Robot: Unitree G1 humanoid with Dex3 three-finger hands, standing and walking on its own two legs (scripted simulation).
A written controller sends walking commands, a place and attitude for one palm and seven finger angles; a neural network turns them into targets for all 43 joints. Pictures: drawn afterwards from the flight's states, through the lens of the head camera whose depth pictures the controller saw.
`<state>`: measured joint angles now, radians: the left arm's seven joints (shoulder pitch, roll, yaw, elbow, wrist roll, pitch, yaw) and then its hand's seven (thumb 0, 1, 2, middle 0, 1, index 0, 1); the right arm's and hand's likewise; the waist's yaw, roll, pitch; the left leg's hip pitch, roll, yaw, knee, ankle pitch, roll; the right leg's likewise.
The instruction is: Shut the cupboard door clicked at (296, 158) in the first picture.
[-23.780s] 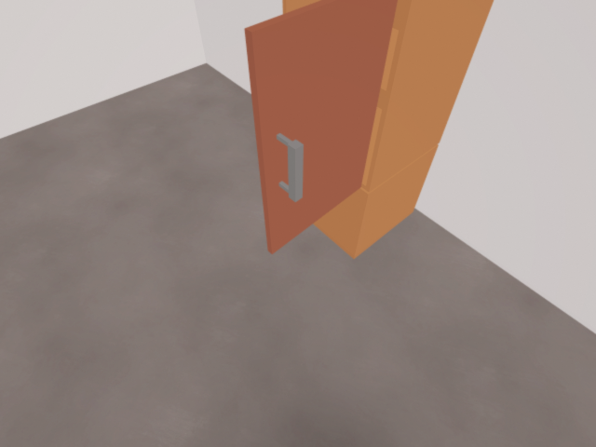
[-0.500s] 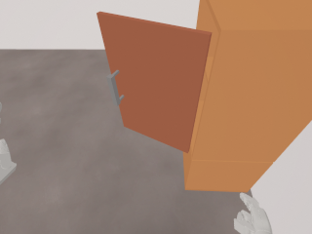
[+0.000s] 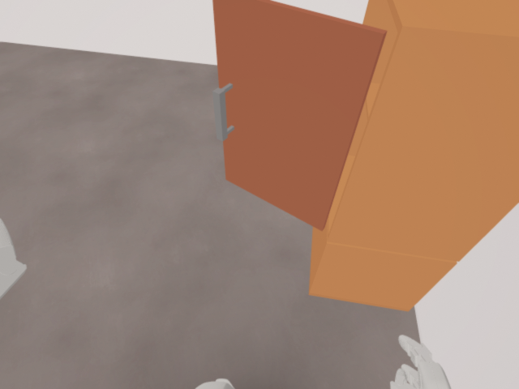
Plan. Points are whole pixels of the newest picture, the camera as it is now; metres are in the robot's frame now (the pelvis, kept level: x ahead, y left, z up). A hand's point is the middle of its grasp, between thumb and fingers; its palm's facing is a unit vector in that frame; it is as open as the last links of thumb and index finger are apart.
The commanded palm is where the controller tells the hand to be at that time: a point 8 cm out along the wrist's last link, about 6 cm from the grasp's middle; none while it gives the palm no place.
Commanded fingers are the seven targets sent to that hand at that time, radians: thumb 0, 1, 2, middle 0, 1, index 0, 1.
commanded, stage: step back with the hand held close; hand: left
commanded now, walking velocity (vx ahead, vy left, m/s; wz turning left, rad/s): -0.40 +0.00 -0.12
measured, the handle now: (225, 112) +0.78 +0.14 -0.02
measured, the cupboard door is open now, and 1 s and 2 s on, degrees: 65 65 65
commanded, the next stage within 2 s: stop stepping back and stand still in 0.36 s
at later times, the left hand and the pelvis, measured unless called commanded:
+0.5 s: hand out of the picture +0.07 +0.29 +0.19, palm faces +0.49 -0.79 -0.37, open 7.5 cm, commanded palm +0.03 +0.32 +0.19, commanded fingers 0.00 0.90 0.90 -0.20 -0.30 -0.20 -0.30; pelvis -0.12 +0.02 +0.00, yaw -1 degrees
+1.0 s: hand out of the picture -0.01 +0.30 +0.20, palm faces +0.31 -0.91 -0.27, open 7.5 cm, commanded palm -0.10 +0.34 +0.19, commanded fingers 0.00 0.90 0.90 -0.20 -0.30 -0.20 -0.30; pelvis -0.30 +0.07 +0.01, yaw -10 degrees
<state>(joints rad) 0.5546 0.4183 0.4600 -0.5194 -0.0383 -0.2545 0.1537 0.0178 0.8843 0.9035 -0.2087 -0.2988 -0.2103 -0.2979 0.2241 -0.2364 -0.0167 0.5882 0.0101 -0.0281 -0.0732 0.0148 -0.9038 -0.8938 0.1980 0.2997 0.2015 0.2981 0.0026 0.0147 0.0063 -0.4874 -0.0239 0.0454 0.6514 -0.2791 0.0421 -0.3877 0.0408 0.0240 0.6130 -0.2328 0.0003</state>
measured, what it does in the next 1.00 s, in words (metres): walks backwards: right foot, then left foot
